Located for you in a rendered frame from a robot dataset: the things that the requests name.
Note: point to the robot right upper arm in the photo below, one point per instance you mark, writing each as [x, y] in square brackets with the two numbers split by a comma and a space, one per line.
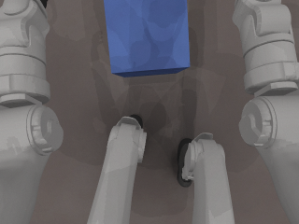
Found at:
[271, 124]

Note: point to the right robot foot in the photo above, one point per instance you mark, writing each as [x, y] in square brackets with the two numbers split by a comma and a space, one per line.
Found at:
[182, 149]

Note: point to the left robot thigh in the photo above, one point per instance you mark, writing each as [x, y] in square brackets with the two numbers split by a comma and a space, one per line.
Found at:
[113, 197]

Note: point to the carton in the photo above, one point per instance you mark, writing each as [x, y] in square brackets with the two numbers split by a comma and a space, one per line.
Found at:
[147, 37]

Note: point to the right robot forearm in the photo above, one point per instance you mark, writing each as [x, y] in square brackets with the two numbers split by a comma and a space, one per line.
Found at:
[267, 41]

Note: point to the robot left upper arm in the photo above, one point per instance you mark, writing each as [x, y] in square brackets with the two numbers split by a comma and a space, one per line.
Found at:
[28, 135]

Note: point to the left robot forearm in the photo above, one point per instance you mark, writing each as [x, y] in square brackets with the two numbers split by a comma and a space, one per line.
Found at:
[23, 29]

